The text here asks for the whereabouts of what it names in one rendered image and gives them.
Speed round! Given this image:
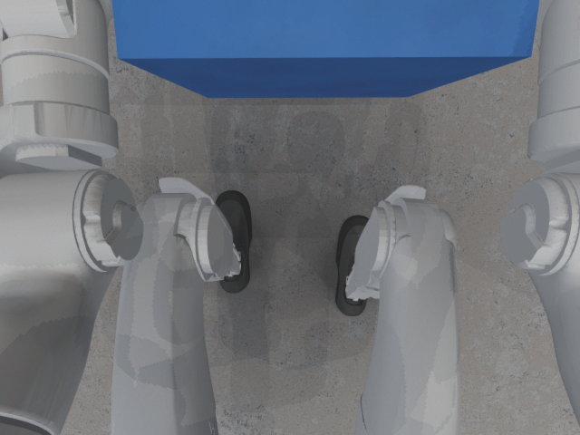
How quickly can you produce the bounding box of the robot left foot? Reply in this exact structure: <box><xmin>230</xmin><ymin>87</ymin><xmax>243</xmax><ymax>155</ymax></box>
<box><xmin>216</xmin><ymin>190</ymin><xmax>252</xmax><ymax>294</ymax></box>

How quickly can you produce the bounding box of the carton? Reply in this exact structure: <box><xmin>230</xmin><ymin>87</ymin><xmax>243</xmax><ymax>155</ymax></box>
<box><xmin>111</xmin><ymin>0</ymin><xmax>539</xmax><ymax>98</ymax></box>

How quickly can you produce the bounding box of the right robot upper arm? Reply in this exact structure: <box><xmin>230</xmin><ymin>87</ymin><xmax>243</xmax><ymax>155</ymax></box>
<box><xmin>500</xmin><ymin>172</ymin><xmax>580</xmax><ymax>426</ymax></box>

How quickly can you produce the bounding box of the left robot forearm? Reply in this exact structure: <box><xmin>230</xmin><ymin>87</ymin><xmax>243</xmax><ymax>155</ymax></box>
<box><xmin>0</xmin><ymin>0</ymin><xmax>119</xmax><ymax>179</ymax></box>

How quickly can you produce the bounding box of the right robot forearm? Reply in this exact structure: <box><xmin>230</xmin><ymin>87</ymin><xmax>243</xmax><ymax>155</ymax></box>
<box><xmin>527</xmin><ymin>0</ymin><xmax>580</xmax><ymax>173</ymax></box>

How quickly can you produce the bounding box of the left robot upper arm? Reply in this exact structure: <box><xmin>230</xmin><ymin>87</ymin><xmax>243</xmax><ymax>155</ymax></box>
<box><xmin>0</xmin><ymin>169</ymin><xmax>143</xmax><ymax>435</ymax></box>

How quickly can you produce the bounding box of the right robot shin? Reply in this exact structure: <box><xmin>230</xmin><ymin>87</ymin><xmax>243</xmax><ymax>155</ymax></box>
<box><xmin>345</xmin><ymin>185</ymin><xmax>457</xmax><ymax>300</ymax></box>

